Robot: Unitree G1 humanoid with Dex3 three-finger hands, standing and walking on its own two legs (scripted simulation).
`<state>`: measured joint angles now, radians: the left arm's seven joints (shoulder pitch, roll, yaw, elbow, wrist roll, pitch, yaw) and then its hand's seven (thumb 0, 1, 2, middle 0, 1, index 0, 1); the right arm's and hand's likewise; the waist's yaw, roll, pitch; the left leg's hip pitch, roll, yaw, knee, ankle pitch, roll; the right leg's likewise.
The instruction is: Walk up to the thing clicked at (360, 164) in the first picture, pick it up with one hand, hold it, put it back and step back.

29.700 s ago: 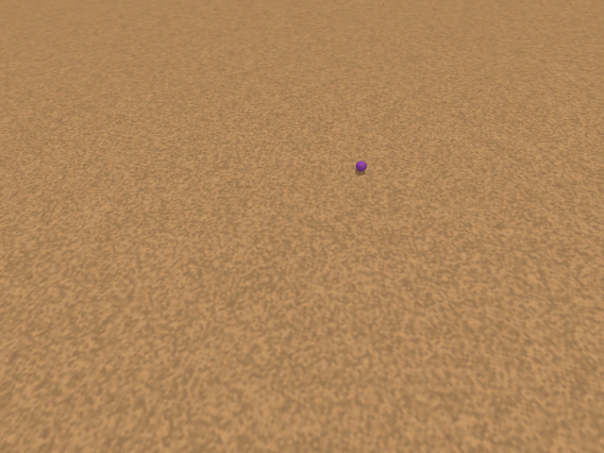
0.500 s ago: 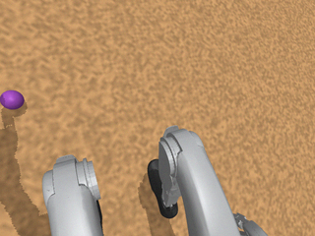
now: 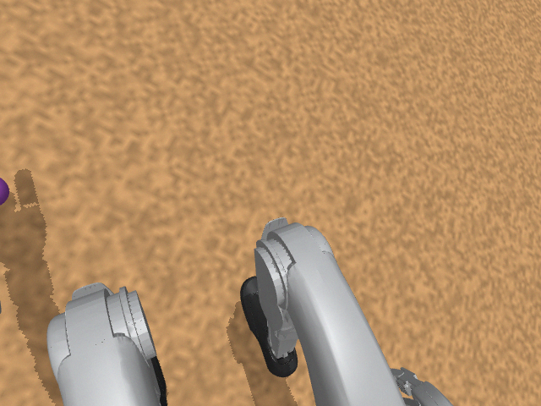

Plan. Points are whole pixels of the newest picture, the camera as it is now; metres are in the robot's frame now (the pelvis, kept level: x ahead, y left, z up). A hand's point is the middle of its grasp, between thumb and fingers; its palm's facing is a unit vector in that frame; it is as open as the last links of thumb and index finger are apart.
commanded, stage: approach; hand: left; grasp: from above
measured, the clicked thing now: out of the picture +0.50 +0.30 -0.30
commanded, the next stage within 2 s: close in in 0.22 s
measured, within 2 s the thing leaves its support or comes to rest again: neither
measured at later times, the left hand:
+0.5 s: hand out of the picture +0.49 +0.32 -0.19, palm faces -0.45 -0.08 -0.89, open 12.3 cm
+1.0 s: hand out of the picture +0.49 +0.30 -0.25, palm faces -0.44 -0.11 -0.89, open 12.8 cm
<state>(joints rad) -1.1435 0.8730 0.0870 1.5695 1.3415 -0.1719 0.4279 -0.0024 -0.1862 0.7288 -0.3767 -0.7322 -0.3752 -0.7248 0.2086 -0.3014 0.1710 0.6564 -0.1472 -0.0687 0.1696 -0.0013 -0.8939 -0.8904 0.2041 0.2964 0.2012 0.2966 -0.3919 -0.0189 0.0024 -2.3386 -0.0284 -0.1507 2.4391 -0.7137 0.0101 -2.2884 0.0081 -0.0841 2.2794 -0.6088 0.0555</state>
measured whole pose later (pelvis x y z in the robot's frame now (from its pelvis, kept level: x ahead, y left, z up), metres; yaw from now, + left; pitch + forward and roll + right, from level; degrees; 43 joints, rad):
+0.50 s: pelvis +0.00 +0.00 -0.01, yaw +0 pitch +33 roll -12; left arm -1.13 0.93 0.05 1.55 1.31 -0.25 0.36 0.00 -0.23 0.79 -0.32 -0.83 -0.34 -0.81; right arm 0.17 -0.32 0.18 0.66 -0.16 -0.07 0.16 0.00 -0.90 -0.89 0.20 0.30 0.20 0.30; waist -0.35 -0.05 0.04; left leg -2.34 -0.04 -0.17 2.46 -0.71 0.01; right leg -2.27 0.00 -0.10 2.29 -0.61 0.06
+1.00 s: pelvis +0.00 +0.00 -0.02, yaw -3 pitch +30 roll -14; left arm -1.13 1.05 0.15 1.66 1.35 -0.22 0.49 0.00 -0.28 0.82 -0.29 -0.82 -0.28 -0.82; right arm 0.22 -0.35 0.26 0.62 -0.21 -0.14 0.19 0.00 -0.90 -0.90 0.21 0.30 0.20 0.30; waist -0.43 -0.10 0.14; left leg -2.36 -0.03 -0.20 2.52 -0.71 0.02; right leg -2.29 0.03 -0.12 2.32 -0.59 0.06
